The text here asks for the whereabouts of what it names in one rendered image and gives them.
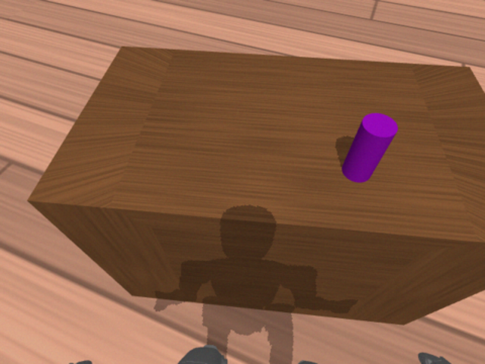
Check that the can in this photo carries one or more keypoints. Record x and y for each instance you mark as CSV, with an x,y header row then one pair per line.
x,y
374,135

